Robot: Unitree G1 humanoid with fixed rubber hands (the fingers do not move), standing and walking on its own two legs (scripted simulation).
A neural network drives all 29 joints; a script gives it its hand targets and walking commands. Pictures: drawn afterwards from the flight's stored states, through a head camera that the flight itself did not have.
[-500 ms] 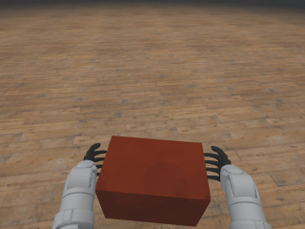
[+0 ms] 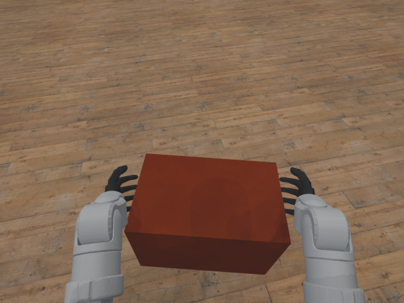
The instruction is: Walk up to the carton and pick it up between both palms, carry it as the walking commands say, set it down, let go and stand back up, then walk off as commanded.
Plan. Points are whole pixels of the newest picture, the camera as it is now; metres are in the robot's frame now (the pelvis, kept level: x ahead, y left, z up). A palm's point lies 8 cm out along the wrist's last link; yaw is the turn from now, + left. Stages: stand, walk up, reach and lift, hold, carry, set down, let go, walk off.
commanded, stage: carry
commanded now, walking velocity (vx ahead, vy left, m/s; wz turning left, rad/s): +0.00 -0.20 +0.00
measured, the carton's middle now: (206, 215) +0.33 +0.00 -0.02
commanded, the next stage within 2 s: none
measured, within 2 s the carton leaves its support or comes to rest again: neither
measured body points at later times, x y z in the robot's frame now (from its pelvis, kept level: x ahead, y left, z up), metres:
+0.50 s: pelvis +0.00 -0.07 +0.00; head +0.02 -0.08 +0.44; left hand +0.33 +0.09 +0.06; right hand +0.28 -0.28 +0.05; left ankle -0.03 +0.08 -0.70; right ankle +0.00 -0.15 -0.73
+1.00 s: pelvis -0.02 -0.08 -0.01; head -0.01 -0.08 +0.44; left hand +0.30 +0.08 +0.06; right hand +0.25 -0.28 +0.05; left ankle -0.04 +0.06 -0.73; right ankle +0.00 -0.17 -0.73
